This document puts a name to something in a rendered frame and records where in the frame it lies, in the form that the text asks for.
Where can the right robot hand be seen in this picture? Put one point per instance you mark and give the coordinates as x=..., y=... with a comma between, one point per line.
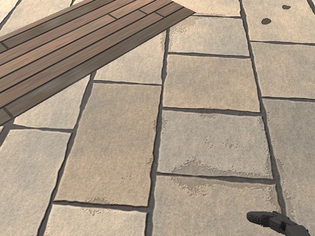
x=278, y=222

